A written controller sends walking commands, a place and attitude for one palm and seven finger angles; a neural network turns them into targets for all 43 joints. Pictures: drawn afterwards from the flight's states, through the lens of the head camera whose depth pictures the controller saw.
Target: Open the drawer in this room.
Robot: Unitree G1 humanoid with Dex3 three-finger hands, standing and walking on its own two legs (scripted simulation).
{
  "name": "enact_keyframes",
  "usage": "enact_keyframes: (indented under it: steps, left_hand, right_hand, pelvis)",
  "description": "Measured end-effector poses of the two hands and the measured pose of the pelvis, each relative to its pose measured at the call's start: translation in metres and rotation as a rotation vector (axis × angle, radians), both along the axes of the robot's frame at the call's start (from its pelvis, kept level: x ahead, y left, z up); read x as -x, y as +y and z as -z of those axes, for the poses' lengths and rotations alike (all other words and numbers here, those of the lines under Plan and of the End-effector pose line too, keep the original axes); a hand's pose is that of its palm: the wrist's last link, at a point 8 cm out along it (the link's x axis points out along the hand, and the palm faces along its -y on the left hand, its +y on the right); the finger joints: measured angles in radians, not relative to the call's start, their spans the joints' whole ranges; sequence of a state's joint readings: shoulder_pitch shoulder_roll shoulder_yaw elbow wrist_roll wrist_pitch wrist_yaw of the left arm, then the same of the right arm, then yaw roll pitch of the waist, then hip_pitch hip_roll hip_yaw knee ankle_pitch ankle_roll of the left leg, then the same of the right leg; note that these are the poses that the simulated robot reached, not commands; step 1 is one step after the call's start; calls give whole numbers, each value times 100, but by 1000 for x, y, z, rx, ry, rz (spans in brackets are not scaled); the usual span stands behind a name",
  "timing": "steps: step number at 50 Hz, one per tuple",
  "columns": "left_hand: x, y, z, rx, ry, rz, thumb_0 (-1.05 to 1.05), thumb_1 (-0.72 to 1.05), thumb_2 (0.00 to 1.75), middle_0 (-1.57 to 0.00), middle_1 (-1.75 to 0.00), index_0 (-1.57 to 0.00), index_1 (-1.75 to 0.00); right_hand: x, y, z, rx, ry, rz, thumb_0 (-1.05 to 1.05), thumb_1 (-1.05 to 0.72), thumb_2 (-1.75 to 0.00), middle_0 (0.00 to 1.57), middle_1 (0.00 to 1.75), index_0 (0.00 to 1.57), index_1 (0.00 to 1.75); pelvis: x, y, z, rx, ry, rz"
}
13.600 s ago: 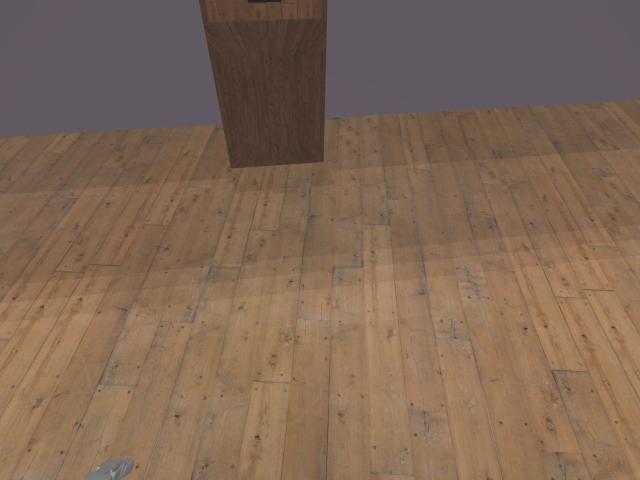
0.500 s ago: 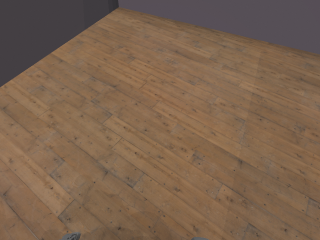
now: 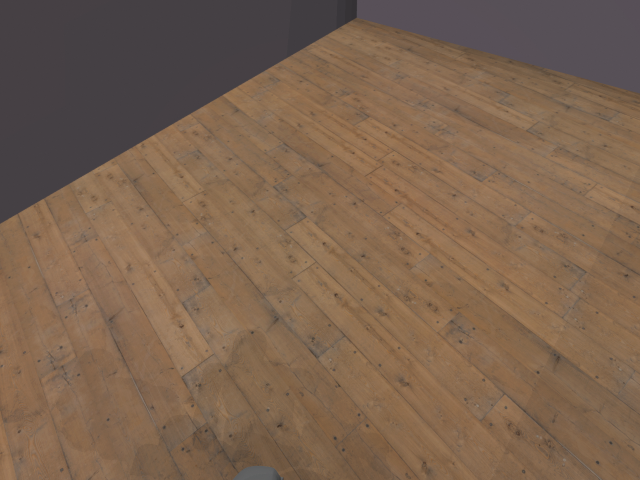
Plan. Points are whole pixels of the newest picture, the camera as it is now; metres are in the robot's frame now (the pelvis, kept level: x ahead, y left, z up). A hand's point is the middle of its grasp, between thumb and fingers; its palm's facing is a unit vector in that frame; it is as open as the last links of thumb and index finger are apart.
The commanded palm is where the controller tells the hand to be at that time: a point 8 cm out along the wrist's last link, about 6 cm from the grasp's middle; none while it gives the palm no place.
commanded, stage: turn or walk to find it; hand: left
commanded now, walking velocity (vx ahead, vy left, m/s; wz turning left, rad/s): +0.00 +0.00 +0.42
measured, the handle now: out of the picture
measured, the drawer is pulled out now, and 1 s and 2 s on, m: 0.00 0.00 0.00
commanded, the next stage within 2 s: none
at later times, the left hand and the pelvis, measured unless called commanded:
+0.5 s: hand out of the picture +0.00 +0.28 -0.17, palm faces +0.23 -0.94 -0.23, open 7.4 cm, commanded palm none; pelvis -0.03 +0.05 +0.00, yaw +11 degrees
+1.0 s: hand out of the picture -0.05 +0.19 -0.15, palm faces +0.40 -0.87 -0.27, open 7.4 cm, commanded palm none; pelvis -0.05 -0.01 +0.00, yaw +24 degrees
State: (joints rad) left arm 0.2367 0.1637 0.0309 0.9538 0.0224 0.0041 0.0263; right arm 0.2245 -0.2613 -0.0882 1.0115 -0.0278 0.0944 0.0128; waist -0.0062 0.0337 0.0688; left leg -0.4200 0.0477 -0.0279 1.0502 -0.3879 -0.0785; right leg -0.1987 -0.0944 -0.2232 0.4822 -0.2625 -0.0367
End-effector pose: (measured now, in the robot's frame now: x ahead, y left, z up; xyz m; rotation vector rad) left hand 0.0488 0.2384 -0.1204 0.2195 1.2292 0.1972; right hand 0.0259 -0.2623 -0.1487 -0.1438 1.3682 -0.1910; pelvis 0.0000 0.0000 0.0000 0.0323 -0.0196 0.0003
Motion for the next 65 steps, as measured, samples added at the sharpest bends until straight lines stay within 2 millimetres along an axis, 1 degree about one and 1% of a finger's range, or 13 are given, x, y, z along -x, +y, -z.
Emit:
enact_keyframes:
  steps: [4,9,11,14,20,25,33,37,45,51,55,61,65]
  left_hand:
    - [40,20,11,12,68,-70,0,91,90,-20,-30,-21,-30]
    - [86,53,35,38,136,-161,0,91,90,-20,-30,-21,-30]
    - [98,64,39,41,165,-185,0,91,90,-20,-30,-20,-30]
    - [102,74,35,48,174,-205,1,91,90,-20,-30,-20,-30]
    - [86,84,24,53,75,-216,1,91,90,-20,-30,-20,-30]
    - [68,83,17,39,5,-211,0,91,90,-20,-30,-20,-30]
    - [39,56,4,5,-96,-196,0,91,90,-20,-30,-20,-30]
    - [42,34,0,-27,-136,-205,0,91,90,-20,-30,-20,-30]
    - [95,3,-10,-24,-67,-310,0,90,90,-20,-30,-21,-30]
    - [137,-8,-2,3,-20,-410,0,90,90,-20,-30,-21,-30]
    - [173,-7,8,27,25,-477,0,91,90,-20,-30,-21,-30]
    - [236,8,36,68,100,-590,0,90,90,-20,-30,-21,-30]
    - [258,18,36,74,146,-634,1,91,90,-20,-30,-20,-30]
  right_hand:
    - [-35,15,-7,25,-48,-85,1,-91,-90,20,29,20,30]
    - [-80,48,-15,65,-165,-194,1,-91,-90,20,29,20,30]
    - [-91,63,-23,67,-201,-225,1,-91,-90,20,29,20,30]
    - [-96,80,-34,72,-228,-254,1,-91,-90,20,30,20,30]
    - [-88,99,-39,52,-217,-283,1,-90,-90,21,30,20,30]
    - [-66,97,-31,27,-177,-273,1,-90,-90,21,30,20,30]
    - [-22,63,-6,-4,-55,-250,1,-90,-90,21,30,20,30]
    - [-11,38,13,-24,-7,-252,1,-90,-90,21,30,20,30]
    - [-22,15,7,-26,24,-320,1,-91,-90,20,30,20,30]
    - [-40,20,1,2,44,-409,1,-91,-90,20,30,20,30]
    - [-65,43,-3,18,12,-489,1,-91,-90,20,30,20,30]
    - [-107,102,-11,31,-139,-619,1,-91,-90,20,30,20,30]
    - [-117,135,-25,19,-211,-674,1,-91,-90,20,30,20,30]
  pelvis:
    - [6,12,3,12,9,-36]
    - [12,37,15,37,12,-87]
    - [15,44,14,33,3,-92]
    - [17,52,6,56,-4,-113]
    - [24,59,-3,70,-9,-155]
    - [29,55,-3,58,-6,-184]
    - [38,29,3,38,11,-250]
    - [42,9,11,27,11,-283]
    - [46,-8,0,-2,5,-370]
    - [48,-8,-1,2,15,-435]
    - [55,0,1,9,21,-474]
    - [70,23,15,35,15,-534]
    - [75,32,9,44,2,-552]
